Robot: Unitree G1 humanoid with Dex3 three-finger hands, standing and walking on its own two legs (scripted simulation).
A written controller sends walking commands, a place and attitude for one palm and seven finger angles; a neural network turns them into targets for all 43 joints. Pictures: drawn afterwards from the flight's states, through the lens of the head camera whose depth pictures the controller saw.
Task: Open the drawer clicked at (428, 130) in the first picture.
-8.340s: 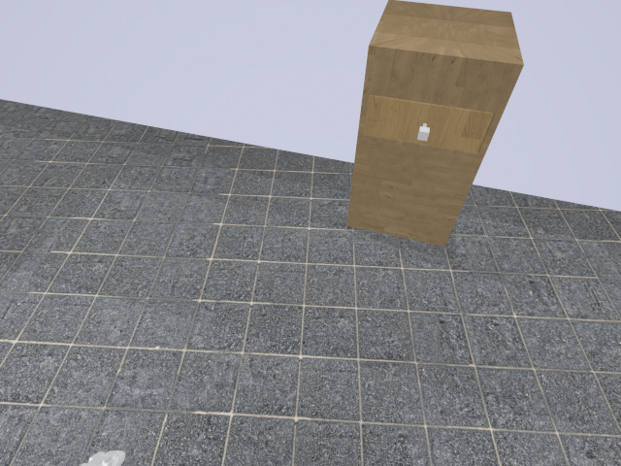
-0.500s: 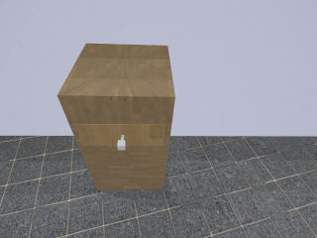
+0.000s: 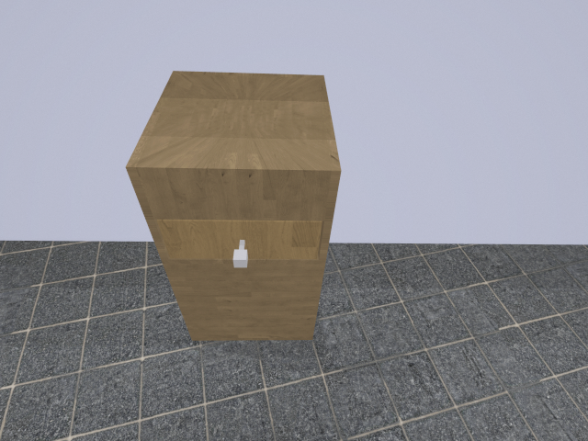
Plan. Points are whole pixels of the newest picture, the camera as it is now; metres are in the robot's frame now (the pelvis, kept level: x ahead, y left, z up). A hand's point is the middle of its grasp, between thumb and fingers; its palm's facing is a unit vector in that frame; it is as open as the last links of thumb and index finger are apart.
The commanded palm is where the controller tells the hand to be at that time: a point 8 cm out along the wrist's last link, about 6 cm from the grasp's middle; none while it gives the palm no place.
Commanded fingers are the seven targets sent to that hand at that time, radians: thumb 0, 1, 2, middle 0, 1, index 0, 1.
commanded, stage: shuffle to correct the standing spot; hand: left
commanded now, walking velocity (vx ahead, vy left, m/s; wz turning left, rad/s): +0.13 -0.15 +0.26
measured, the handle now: (241, 252) +0.57 +0.15 -0.21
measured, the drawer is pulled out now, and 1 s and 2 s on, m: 0.00 0.00 0.00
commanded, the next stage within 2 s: come to a stop and stand still in 0.36 s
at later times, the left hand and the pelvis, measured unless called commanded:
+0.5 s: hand out of the picture +0.05 +0.10 -0.18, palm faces +0.03 -1.00 -0.09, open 7.4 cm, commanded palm none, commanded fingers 0.00 0.90 0.90 -0.20 -0.30 -0.20 -0.30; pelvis +0.07 -0.04 +0.00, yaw +1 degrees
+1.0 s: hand out of the picture +0.14 +0.13 -0.19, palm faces +0.12 -0.97 -0.20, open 7.3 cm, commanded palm none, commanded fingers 0.00 0.90 0.90 -0.20 -0.30 -0.20 -0.30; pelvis +0.08 -0.06 -0.01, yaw +4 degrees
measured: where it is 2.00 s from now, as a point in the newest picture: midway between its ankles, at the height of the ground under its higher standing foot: outside the picture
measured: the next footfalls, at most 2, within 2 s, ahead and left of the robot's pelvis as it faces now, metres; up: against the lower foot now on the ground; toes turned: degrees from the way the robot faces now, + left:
right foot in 0.62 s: +0.19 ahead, -0.21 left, +0.00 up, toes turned -5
left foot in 0.92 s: +0.12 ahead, +0.04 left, +0.00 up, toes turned +6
